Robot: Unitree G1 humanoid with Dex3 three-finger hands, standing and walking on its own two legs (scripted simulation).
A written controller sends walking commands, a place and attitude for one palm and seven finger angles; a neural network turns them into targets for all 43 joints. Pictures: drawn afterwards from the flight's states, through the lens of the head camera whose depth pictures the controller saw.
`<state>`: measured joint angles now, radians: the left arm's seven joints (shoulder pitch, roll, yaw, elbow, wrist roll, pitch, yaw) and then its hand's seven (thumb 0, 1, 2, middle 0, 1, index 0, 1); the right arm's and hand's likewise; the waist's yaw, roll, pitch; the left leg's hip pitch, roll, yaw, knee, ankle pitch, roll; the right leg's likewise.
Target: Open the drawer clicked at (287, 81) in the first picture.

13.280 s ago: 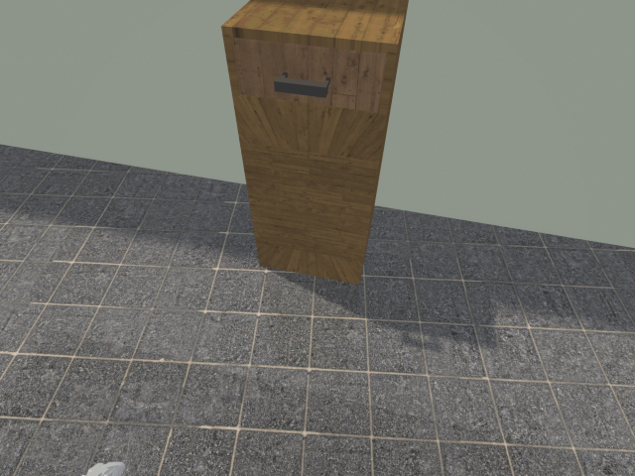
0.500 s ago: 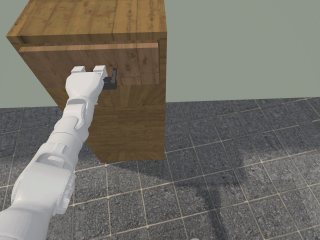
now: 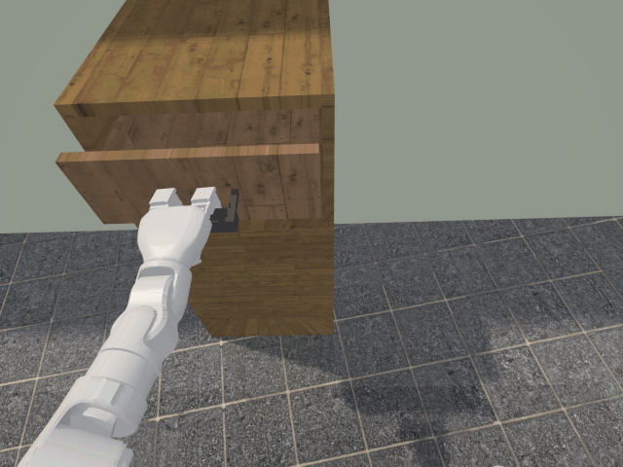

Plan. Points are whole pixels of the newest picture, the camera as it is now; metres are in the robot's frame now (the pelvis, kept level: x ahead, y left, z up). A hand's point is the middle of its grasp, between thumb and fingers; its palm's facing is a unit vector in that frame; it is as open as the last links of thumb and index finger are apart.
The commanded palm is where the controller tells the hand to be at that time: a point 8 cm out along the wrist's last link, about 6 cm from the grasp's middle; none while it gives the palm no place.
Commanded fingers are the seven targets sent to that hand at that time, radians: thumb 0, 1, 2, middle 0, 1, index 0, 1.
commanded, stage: pull the drawer open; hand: left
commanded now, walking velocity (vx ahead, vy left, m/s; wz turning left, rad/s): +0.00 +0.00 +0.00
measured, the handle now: (195, 209) +0.46 +0.19 +0.06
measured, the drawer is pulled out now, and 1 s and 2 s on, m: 0.09 0.30 0.30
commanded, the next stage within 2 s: open the thumb to release the handle in 1.08 s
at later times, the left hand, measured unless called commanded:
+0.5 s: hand (175, 332) +0.28 +0.18 +0.03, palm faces +0.04 -0.11 -0.99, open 6.1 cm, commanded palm +0.23 +0.18 +0.09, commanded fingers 0.00 0.90 0.90 -0.40 -1.35 -0.40 -1.35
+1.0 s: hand (159, 407) +0.19 +0.18 +0.03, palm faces +0.04 -0.13 -0.99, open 6.1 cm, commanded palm +0.14 +0.18 +0.09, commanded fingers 0.00 0.90 0.90 -0.40 -1.35 -0.40 -1.35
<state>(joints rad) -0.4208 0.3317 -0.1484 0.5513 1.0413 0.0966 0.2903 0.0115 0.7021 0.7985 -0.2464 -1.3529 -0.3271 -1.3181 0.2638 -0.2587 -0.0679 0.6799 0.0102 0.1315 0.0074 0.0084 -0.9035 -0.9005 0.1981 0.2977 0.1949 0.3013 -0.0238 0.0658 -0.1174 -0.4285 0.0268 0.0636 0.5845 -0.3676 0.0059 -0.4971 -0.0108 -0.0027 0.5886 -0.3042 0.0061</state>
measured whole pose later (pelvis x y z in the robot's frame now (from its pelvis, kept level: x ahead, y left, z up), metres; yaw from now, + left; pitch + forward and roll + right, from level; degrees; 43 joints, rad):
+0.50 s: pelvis +0.00 -0.01 +0.00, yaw +1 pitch +6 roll +1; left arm 0.04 0.30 -0.21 0.08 1.06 0.11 0.25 0.04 0.68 0.80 -0.24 -1.35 -0.37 -1.30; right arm 0.09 -0.22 -0.01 0.61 -0.01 0.10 0.02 0.01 -0.90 -0.90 0.20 0.30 0.20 0.30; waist 0.07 0.06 -0.08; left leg -0.31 0.02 0.04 0.57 -0.37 -0.01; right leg -0.39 -0.02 -0.02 0.61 -0.33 -0.01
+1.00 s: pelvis -0.02 -0.02 +0.00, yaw -1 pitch +4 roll +1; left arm 0.42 0.33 -0.13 -0.21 1.05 0.06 0.30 0.05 0.69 0.77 -0.22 -1.32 -0.37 -1.28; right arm 0.09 -0.22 0.00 0.59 -0.03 0.06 0.04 0.01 -0.90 -0.90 0.20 0.30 0.19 0.30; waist 0.06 0.06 -0.07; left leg -0.31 0.04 0.07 0.61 -0.38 -0.02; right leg -0.41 0.00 0.01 0.67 -0.34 -0.02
